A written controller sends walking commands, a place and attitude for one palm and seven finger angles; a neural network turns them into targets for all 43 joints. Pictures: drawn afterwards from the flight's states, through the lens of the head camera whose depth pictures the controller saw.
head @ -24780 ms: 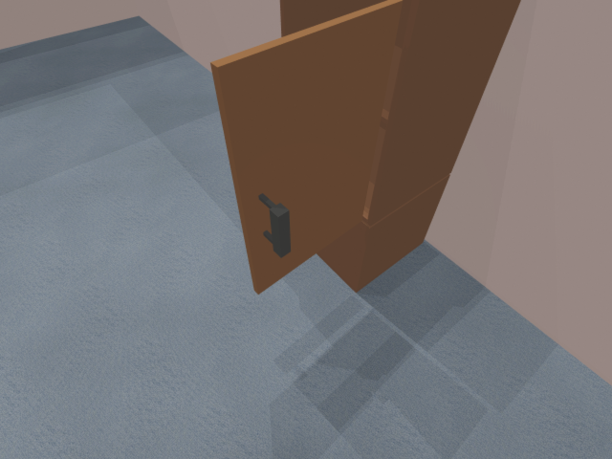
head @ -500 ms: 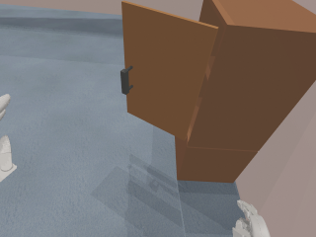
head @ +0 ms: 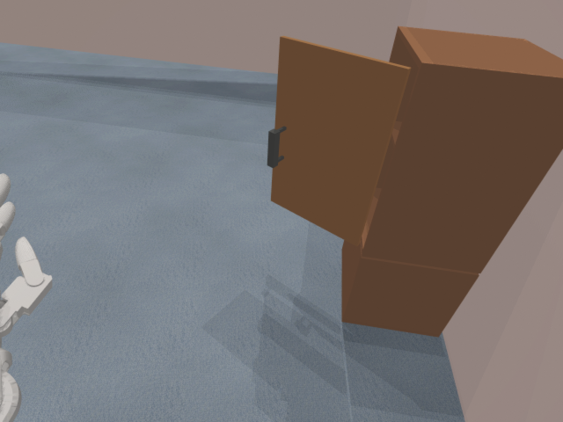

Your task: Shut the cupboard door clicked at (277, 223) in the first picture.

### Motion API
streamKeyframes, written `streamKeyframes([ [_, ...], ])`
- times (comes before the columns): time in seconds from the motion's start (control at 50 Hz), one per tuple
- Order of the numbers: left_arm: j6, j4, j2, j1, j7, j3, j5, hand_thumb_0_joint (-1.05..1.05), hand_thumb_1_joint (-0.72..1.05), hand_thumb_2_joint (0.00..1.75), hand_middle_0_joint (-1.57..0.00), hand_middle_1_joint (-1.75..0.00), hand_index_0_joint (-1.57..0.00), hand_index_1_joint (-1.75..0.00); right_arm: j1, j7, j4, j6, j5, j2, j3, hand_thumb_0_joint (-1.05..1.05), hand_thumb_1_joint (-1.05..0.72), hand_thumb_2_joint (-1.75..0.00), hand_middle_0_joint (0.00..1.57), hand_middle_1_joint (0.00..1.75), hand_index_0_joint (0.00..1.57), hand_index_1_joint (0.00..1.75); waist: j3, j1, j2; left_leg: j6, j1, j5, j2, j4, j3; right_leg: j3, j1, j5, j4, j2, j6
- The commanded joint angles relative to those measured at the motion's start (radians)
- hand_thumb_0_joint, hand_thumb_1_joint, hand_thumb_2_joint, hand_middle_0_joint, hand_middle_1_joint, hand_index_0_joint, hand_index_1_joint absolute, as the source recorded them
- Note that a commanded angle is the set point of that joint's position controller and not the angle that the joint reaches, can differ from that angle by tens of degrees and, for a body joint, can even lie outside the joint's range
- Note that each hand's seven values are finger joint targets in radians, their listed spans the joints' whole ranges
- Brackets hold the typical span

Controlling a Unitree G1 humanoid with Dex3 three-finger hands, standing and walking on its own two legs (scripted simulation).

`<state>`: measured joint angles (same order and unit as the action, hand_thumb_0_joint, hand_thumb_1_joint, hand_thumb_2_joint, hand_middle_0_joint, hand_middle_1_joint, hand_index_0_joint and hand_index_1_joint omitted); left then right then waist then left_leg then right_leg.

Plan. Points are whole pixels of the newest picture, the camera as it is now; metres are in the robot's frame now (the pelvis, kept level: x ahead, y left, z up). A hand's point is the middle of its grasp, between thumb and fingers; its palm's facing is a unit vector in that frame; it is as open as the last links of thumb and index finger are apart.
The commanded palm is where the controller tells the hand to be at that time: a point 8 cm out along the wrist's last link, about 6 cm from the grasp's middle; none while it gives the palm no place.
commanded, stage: stop stepping back and stand still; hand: left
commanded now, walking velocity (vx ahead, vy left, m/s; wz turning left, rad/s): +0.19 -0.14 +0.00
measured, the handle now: (277, 146) +1.00 +0.09 -0.07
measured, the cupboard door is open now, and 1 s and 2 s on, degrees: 60 60 60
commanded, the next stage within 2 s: let the arm hang, fingers relaxed in 0.36 s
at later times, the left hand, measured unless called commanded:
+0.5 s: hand (30, 324) +0.17 +0.29 +0.14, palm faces +0.46 -0.78 -0.42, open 7.4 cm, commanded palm none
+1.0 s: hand out of the picture -0.06 +0.24 -0.17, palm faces +0.09 -0.97 -0.21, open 7.2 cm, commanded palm none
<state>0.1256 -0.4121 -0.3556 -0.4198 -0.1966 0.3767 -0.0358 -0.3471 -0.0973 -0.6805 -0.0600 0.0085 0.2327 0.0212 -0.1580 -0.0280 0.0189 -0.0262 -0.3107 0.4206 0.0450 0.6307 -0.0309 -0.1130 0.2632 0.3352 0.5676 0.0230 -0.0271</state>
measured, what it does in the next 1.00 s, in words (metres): steps on the spot: left foot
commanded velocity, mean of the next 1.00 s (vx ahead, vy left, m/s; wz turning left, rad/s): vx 0.06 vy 0.00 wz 0.00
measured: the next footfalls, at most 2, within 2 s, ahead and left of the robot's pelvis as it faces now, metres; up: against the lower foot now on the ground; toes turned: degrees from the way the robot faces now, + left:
left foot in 0.50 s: +0.05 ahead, +0.16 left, +0.00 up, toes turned +7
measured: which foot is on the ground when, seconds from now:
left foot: down 0.00-0.22, up 0.24-0.48, down 0.50-1.00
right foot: down 0.00-1.00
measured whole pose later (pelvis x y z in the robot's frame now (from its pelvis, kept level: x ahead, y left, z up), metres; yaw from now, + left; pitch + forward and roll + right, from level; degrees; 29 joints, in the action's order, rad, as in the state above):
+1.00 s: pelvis -0.02 +0.05 +0.01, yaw +3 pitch -2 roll -1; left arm -0.03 1.09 -0.21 -0.34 -0.02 0.02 0.01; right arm -0.29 -0.02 -1.07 0.02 0.02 0.19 0.00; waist 0.03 -0.01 0.01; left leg -0.02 -0.22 0.17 0.02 0.43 -0.06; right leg -0.03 0.16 0.20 0.39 0.01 0.01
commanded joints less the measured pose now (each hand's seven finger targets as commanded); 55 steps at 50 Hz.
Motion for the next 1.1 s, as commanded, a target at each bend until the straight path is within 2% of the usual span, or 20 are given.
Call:
streamKeyframes([
  [0.0,0.075,-0.245,-0.242,0.09,-0.01,0.098,0.007,0.0,0.9,0.9,-0.2,-0.3,-0.2,-0.3,0.16,-0.015,0.196,-0.084,-0.017,0.125,-0.051,0.0,-0.9,-0.9,0.2,0.3,0.2,0.3,0.153,0.07,-0.285,-0.132,0.124,0.253,0.235,-0.39,0.4,0.05,0.283,0.154,0.185,-0.036,0.016],
  [0.04,0.086,-0.281,-0.273,0.027,0.006,0.153,0.009,0.0,0.9,0.9,-0.2,-0.3,-0.2,-0.3,0.205,-0.003,0.2,-0.084,-0.005,0.091,-0.04,0.0,-0.9,-0.9,0.2,0.3,0.2,0.3,0.182,0.063,-0.221,-0.171,-0.076,0.424,0.298,-0.509,0.528,0.112,0.232,0.124,0.396,-0.029,0.021],
  [0.16,0.084,-0.263,-0.241,-0.073,0.009,0.166,0.022,0.0,0.9,0.9,-0.2,-0.3,-0.2,-0.3,0.211,0.017,0.201,-0.07,0.005,0.098,-0.053,0.0,-0.9,-0.9,0.2,0.3,0.2,0.3,0.147,0.02,-0.193,-0.036,-0.387,0.328,0.109,-0.219,0.085,0.057,-0.279,0.144,-0.051,-0.048,-0.026],
  [0.18,0.082,-0.239,-0.254,-0.064,0.007,0.174,0.026,0.0,0.9,0.9,-0.2,-0.3,-0.2,-0.3,0.201,0.019,0.203,-0.06,0.005,0.089,-0.06,0.0,-0.9,-0.9,0.2,0.3,0.2,0.3,0.159,0.016,0.0,-0.007,-0.455,0.248,0.017,0.073,0.009,0.318,-0.253,0.307,-0.209,0.083,-0.104],
  [0.2,0.083,-0.222,-0.27,-0.048,0.003,0.185,0.018,0.0,0.9,0.9,-0.2,-0.3,-0.2,-0.3,0.195,0.022,0.207,-0.058,0.003,0.089,-0.064,0.0,-0.9,-0.9,0.2,0.3,0.2,0.3,0.164,0.021,0.173,0.016,-0.486,0.111,-0.045,0.36,-0.028,0.714,-0.177,0.435,-0.414,0.322,-0.207],
  [0.22,0.116,-0.26,-0.286,0.059,-0.003,0.183,0.017,0.0,0.9,0.9,-0.2,-0.3,-0.2,-0.3,0.188,0.026,0.194,-0.068,0.01,0.104,-0.071,0.0,-0.9,-0.9,0.2,0.3,0.2,0.3,0.147,0.04,0.147,0.026,-0.462,0.037,-0.019,0.495,0.038,0.738,-0.147,0.354,-0.434,0.37,-0.231],
  [0.26,0.118,-0.168,-0.235,0.004,0.001,0.15,0.023,0.0,0.9,0.9,-0.2,-0.3,-0.2,-0.3,0.148,0.031,0.169,-0.059,0.01,0.089,-0.07,0.0,-0.9,-0.9,0.2,0.3,0.2,0.3,0.154,0.05,0.043,0.029,-0.364,-0.021,0.02,0.498,0.059,0.564,0.007,0.431,-0.403,0.311,-0.203],
  [0.32,0.12,-0.157,-0.229,0.043,0.01,0.116,0.02,0.0,0.9,0.9,-0.2,-0.3,-0.2,-0.3,0.181,0.017,0.173,-0.046,0.003,0.088,-0.061,0.0,-0.9,-0.9,0.2,0.3,0.2,0.3,0.196,0.048,0.082,0.025,-0.235,-0.076,0.027,0.335,0.003,0.369,0.134,0.346,-0.406,0.25,-0.151],
  [0.42,0.113,-0.22,-0.238,0.038,-0.011,0.118,0.018,0.0,0.9,0.9,-0.2,-0.3,-0.2,-0.3,0.19,-0.005,0.18,-0.071,0.009,0.079,-0.057,0.0,-0.9,-0.9,0.2,0.3,0.2,0.3,0.138,0.032,0.072,0.011,0.06,-0.123,-0.025,-0.052,-0.094,0.228,0.126,0.283,-0.315,0.169,-0.1],
  [0.44,-0.065,0.497,0.039,0.025,0.145,-0.281,0.091,0.0,0.9,0.9,-0.2,-0.3,-0.2,-0.3,0.109,0.121,-0.014,-0.093,0.014,0.163,-0.064,0.0,-0.9,-0.9,0.2,0.3,0.2,0.3,0.215,0.112,-0.071,0.008,0.066,-0.375,0.074,-0.073,0.002,0.049,0.221,-0.122,0.003,0.193,-0.037],
  [0.46,-0.13,0.529,0.072,-0.064,0.182,-0.277,0.06,0.0,0.9,0.9,-0.2,-0.3,-0.2,-0.3,0.089,0.124,0.024,-0.032,0.008,0.164,-0.061,0.0,-0.9,-0.9,0.2,0.3,0.2,0.3,0.126,0.057,-0.276,-0.041,0.076,-0.488,0.169,-0.16,0.199,0.074,0.234,0.005,0.154,0.045,0.037],
  [0.48,-0.148,0.551,0.108,-0.035,0.182,-0.288,0.067,0.0,0.9,0.9,-0.2,-0.3,-0.2,-0.3,0.099,0.115,0.033,0.0,0.023,0.184,-0.072,0.0,-0.9,-0.9,0.2,0.3,0.2,0.3,0.127,0.042,-0.277,-0.106,-0.006,-0.442,0.271,-0.213,0.273,0.045,0.226,0.21,0.28,0.005,0.053],
  [0.5,-0.143,0.562,0.095,0.026,0.188,-0.306,0.071,0.0,0.9,0.9,-0.2,-0.3,-0.2,-0.3,0.121,0.105,0.07,0.012,0.033,0.195,-0.072,0.0,-0.9,-0.9,0.2,0.3,0.2,0.3,0.136,0.035,-0.088,-0.134,-0.071,-0.441,0.271,-0.2,0.317,0.083,0.182,0.201,0.305,0.012,0.049],
  [0.52,-0.131,0.604,0.09,0.062,0.196,-0.305,0.064,0.0,0.9,0.9,-0.2,-0.3,-0.2,-0.3,0.134,0.095,0.071,0.003,0.045,0.188,-0.063,0.0,-0.9,-0.9,0.2,0.3,0.2,0.3,0.087,0.032,-0.046,-0.139,-0.055,-0.585,0.242,-0.166,0.323,0.08,0.134,0.139,0.232,0.01,0.046],
  [0.58,-0.12,0.835,-0.004,0.072,0.188,-0.303,0.06,0.0,0.9,0.9,-0.2,-0.3,-0.2,-0.3,0.189,0.091,0.027,0.018,0.02,0.156,-0.05,0.0,-0.9,-0.9,0.2,0.3,0.2,0.3,0.026,-0.002,0.16,-0.018,-0.093,-0.423,0.069,-0.051,0.103,0.196,-0.124,-0.244,-0.057,0.076,0.014],
  [0.62,-0.11,0.981,-0.045,0.154,0.189,-0.316,0.058,0.0,0.9,0.9,-0.2,-0.3,-0.2,-0.3,0.157,0.094,-0.037,0.055,0.022,0.114,-0.046,0.0,-0.9,-0.9,0.2,0.3,0.2,0.3,0.129,0.046,0.258,0.036,0.005,-0.147,-0.028,0.004,0.023,0.329,0.063,-0.257,-0.212,0.208,-0.076],
  [0.68,-0.112,1.143,-0.005,0.196,0.181,-0.338,0.051,0.0,0.9,0.9,-0.2,-0.3,-0.2,-0.3,0.113,0.096,-0.144,0.066,0.021,0.07,-0.031,0.0,-0.9,-0.9,0.2,0.3,0.2,0.3,0.146,0.068,0.047,0.029,0.12,-0.265,-0.002,-0.114,0.039,0.259,0.099,-0.116,-0.22,0.127,-0.044],
  [0.76,-0.118,1.276,0.067,0.108,0.17,-0.326,0.051,0.0,0.9,0.9,-0.2,-0.3,-0.2,-0.3,0.116,0.082,-0.226,0.056,0.021,0.051,-0.039,0.0,-0.9,-0.9,0.2,0.3,0.2,0.3,0.13,0.027,-0.182,0.008,0.053,-0.203,0.053,-0.25,0.084,0.185,-0.057,-0.117,-0.215,0.051,-0.009],
  [0.92,-0.12,1.441,0.066,0.076,0.172,-0.346,0.051,0.0,0.9,0.9,-0.2,-0.3,-0.2,-0.3,0.053,0.071,-0.333,0.054,0.008,0.057,-0.045,0.0,-0.9,-0.9,0.2,0.3,0.2,0.3,0.188,0.029,-0.031,0.001,0.086,-0.188,0.071,-0.324,0.086,0.166,-0.071,-0.128,-0.262,0.06,-0.004],
  [1.08,-0.126,1.513,0.076,0.044,0.167,-0.353,0.052,0.0,0.9,0.9,-0.2,-0.3,-0.2,-0.3,0.019,0.066,-0.388,0.059,0.008,0.059,-0.049,0.0,-0.9,-0.9,0.2,0.3,0.2,0.3,0.248,0.031,-0.027,-0.004,0.076,-0.083,0.069,-0.367,0.09,0.163,-0.04,-0.079,-0.263,0.056,0.002],
])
